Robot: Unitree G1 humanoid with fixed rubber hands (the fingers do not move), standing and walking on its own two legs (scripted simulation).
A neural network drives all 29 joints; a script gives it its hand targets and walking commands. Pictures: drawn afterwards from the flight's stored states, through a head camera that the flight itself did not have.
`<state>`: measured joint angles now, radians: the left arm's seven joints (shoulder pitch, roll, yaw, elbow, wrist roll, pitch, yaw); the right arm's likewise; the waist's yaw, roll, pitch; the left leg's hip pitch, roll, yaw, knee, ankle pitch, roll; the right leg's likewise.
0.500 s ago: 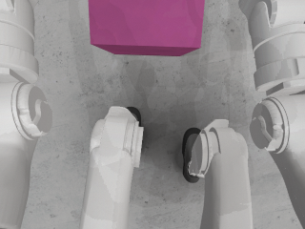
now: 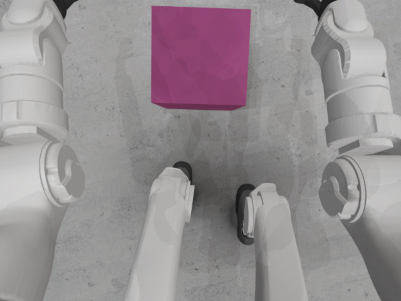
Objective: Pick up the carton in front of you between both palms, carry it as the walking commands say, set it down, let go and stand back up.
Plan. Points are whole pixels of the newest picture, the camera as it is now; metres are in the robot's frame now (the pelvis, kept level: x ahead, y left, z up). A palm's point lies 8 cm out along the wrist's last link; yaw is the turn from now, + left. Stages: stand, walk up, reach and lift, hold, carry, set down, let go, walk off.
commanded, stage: set down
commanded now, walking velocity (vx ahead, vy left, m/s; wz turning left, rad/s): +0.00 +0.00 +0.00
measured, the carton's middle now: (200, 69) +0.53 +0.10 -0.41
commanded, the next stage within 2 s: let go in 0.26 s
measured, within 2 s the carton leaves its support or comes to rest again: neither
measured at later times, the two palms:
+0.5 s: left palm out of the picture +0.49 +0.31 +0.02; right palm out of the picture +0.54 -0.10 +0.02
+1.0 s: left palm out of the picture +0.31 +0.27 +0.13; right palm out of the picture +0.36 -0.18 +0.13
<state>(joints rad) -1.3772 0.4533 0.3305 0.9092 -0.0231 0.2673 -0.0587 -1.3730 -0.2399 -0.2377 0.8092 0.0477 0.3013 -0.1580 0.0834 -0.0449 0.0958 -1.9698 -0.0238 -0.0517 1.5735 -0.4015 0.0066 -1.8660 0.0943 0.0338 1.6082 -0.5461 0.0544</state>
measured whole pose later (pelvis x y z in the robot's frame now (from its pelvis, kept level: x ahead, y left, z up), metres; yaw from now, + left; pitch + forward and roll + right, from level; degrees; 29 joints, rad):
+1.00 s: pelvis +0.08 +0.00 +0.22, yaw +4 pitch +18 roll +0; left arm -0.10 0.22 0.13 0.54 0.01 0.02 -0.09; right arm -0.14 -0.14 -0.12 0.55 -0.05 0.03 0.00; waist 0.03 -0.01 0.00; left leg -0.73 -0.04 -0.04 0.62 -0.21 0.01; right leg -0.65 0.03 0.08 0.64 -0.32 0.02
